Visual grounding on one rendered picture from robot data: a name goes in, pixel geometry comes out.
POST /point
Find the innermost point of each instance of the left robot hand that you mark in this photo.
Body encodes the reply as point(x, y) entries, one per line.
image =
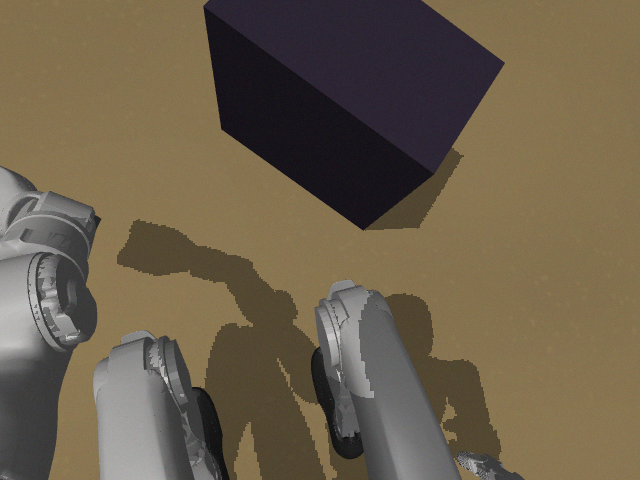
point(11, 185)

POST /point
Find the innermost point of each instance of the left robot arm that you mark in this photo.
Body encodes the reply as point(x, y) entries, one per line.
point(46, 310)

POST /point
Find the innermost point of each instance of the right robot hand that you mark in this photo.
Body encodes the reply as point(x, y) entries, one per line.
point(486, 467)

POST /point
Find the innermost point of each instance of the left robot foot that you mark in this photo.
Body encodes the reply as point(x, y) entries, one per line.
point(212, 430)

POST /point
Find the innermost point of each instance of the right robot foot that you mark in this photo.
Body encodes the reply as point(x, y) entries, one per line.
point(348, 448)

